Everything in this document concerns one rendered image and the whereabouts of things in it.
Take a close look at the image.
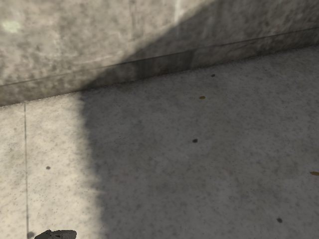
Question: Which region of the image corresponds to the left robot hand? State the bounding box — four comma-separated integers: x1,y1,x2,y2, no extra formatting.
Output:
34,229,77,239

